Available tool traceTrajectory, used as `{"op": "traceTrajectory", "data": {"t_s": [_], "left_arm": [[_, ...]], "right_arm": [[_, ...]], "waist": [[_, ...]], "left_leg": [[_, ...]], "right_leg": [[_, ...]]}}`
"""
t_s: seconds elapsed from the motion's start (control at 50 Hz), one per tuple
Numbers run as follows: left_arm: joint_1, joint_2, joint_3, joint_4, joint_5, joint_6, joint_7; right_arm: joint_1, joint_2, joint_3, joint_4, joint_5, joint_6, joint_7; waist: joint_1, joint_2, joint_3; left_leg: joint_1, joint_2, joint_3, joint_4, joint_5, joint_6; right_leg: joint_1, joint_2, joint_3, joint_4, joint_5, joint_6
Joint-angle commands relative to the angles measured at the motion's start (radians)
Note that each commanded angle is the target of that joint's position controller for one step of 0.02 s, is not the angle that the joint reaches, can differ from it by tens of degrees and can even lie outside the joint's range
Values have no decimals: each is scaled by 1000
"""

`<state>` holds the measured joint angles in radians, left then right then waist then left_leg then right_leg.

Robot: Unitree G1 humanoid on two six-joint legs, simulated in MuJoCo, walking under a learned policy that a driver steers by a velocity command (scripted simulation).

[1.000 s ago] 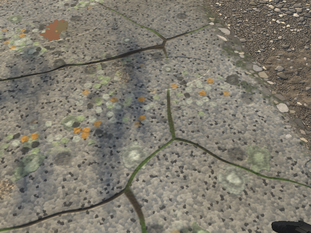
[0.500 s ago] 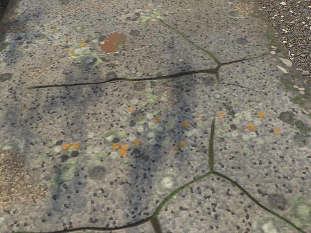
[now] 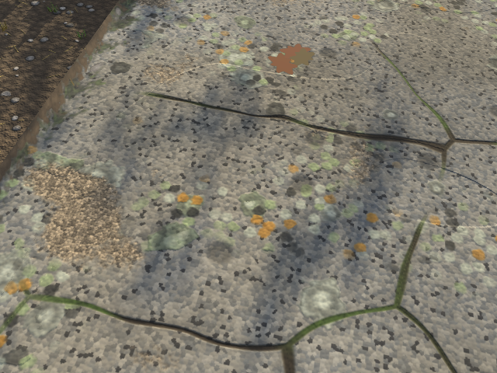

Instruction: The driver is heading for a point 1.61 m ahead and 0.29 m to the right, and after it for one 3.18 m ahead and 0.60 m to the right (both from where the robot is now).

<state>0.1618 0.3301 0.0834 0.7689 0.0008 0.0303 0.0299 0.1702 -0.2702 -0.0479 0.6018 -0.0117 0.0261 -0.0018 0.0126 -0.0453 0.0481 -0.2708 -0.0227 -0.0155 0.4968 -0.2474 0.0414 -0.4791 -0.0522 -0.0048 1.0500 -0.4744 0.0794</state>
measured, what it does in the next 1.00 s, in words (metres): steps on the spot: right foot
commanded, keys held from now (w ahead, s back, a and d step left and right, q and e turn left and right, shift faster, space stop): no key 1.00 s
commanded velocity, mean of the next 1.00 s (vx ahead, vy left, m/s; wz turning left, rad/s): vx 0.00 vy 0.00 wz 0.06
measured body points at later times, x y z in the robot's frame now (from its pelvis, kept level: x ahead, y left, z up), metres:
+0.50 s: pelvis +0.00 -0.01 +0.00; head +0.01 -0.02 +0.45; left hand +0.11 +0.25 -0.12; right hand +0.13 -0.27 -0.12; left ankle +0.01 +0.10 -0.74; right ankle +0.00 -0.14 -0.74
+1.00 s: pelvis +0.01 -0.02 +0.00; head +0.01 -0.02 +0.45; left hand +0.06 +0.24 -0.14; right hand +0.08 -0.28 -0.14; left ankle +0.01 +0.10 -0.74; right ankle +0.00 -0.14 -0.74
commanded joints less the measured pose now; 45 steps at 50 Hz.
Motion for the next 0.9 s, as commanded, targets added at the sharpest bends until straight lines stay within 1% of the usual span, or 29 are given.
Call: {"op": "traceTrajectory", "data": {"t_s": [0.02, 0.04, 0.08, 0.1, 0.14, 0.16, 0.18, 0.2, 0.22, 0.24, 0.26, 0.28, 0.3, 0.32, 0.34, 0.38, 0.44, 0.54, 0.7, 0.9], "left_arm": [[14, 71, 19, -48, -3, -9, 4], [15, 57, 13, -46, -5, -9, 3], [-14, 32, -1, -51, -2, -10, 0], [-26, 31, -5, -55, -1, -10, -2], [-26, 44, -5, -55, -3, -11, -4], [-17, 47, -5, -50, -5, -13, -5], [4, 41, -6, -40, -4, -16, -7], [31, 29, -11, -27, 3, -21, -10], [41, 45, -13, -24, 18, -26, -11], [50, 99, -5, -29, 23, -29, -8], [21, 133, 7, -7, 8, -30, -10], [1, 74, -5, -18, 4, -35, -17], [-4, 49, -13, -11, 12, -41, -18], [-12, 46, -16, -8, 16, -46, -17], [-11, 40, -19, -4, 14, -53, -17], [10, 35, -24, 12, 13, -59, -13], [15, 36, -27, 27, 10, -57, -6], [17, 32, -32, 57, 8, -54, -1], [20, 21, -36, 121, 6, -52, -1], [36, 14, -41, 194, 4, -48, 5]], "right_arm": [[-55, -114, -26, -51, -2, -25, -14], [-59, -106, -23, -45, -3, -26, -15], [-55, -110, -25, -31, -2, -24, -16], [-46, -119, -27, -21, -3, -22, -15], [-39, -128, -28, -1, -4, -19, -10], [-43, -122, -25, 8, -1, -18, -8], [-58, -111, -19, 16, 4, -19, -6], [-65, -95, -12, 28, 11, -20, -4], [-32, -78, -5, 48, 8, -27, -3], [0, -70, -2, 56, -10, -37, 2], [33, -72, -8, 61, -12, -41, 5], [-23, -95, -9, 68, -17, -38, 2], [-54, -96, -13, 65, -10, -33, -2], [-60, -83, -12, 70, -6, -25, -7], [-54, -82, -12, 74, -6, -17, -11], [-40, -72, -13, 90, -6, -14, -13], [-28, -64, -15, 118, -2, -17, -15], [-7, -65, -19, 169, 1, -20, -21], [11, -71, -21, 253, 5, -21, -32], [14, -66, -16, 347, 8, -22, -37]], "waist": [[11, 184, -133], [9, 183, -133], [-12, 185, -120], [-24, 187, -114], [-34, 190, -99], [-32, 187, -92], [-14, 175, -85], [12, 155, -78], [12, 115, -87], [-21, 31, -103], [-68, -84, -97], [-23, -54, -80], [-16, -44, -70], [-17, -41, -62], [-14, -35, -54], [-11, -11, -54], [-6, 20, -49], [-5, 48, -45], [-8, 50, -38], [-8, 44, -27]], "left_leg": [[117, 220, -172, -154, 481, 176], [127, 212, -164, -154, 454, 173], [127, 208, -170, -152, 383, 172], [122, 216, -185, -153, 352, 180], [105, 228, -221, -153, 290, 195], [94, 228, -236, -152, 259, 194], [75, 217, -239, -144, 225, 182], [44, 198, -229, -135, 187, 153], [10, 168, -218, -129, 141, 106], [-21, 113, -175, -89, 64, 58], [9, 47, -100, -105, 9, 19], [59, 34, -82, -80, 6, -5], [72, 35, -78, -65, 14, -6], [75, 42, -84, -62, 39, 1], [67, 42, -88, -63, 59, 5], [65, 45, -91, -68, 75, 10], [60, 45, -89, -71, 91, 3], [71, 45, -85, -73, 123, -7], [96, 47, -78, -78, 157, -12], [104, 44, -66, -88, 163, -14]], "right_leg": [[-12, -8, 39, 24, 99, 17], [5, -12, 39, -46, 114, 19], [59, -16, 35, -195, 113, 16], [87, -13, 31, -250, 97, 13], [134, -5, 23, -337, 76, 5], [160, -1, 21, -390, 93, 0], [205, 4, 16, -478, 151, -10], [281, 8, 10, -615, 280, -25], [363, -16, 49, -669, 421, -42], [420, -87, 115, -646, 593, -70], [345, -83, 99, -605, 466, -112], [277, -60, 95, -631, 341, -119], [251, -52, 91, -645, 293, -106], [241, -42, 84, -648, 296, -92], [244, -37, 77, -646, 300, -85], [254, -30, 67, -635, 304, -78], [263, -23, 63, -629, 305, -80], [270, -15, 58, -629, 315, -84], [275, 1, 46, -642, 330, -85], [279, 14, 36, -655, 334, -84]]}}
